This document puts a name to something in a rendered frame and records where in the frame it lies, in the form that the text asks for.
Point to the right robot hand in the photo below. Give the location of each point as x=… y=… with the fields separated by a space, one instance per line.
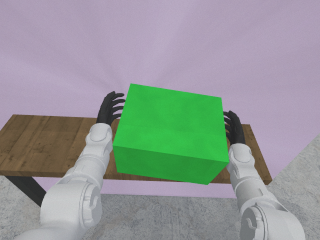
x=236 y=133

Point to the carton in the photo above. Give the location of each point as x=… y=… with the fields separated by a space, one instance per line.
x=171 y=134

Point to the robot right upper arm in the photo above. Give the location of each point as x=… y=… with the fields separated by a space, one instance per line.
x=263 y=223

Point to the robot left forearm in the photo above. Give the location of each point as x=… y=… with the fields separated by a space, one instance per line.
x=93 y=161

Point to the robot right forearm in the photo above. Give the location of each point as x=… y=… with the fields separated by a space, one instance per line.
x=247 y=185

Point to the table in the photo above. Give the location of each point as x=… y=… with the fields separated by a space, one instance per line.
x=48 y=146

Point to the robot left upper arm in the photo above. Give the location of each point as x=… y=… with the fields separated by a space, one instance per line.
x=68 y=211

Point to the left robot hand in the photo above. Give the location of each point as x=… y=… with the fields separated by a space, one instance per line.
x=105 y=114

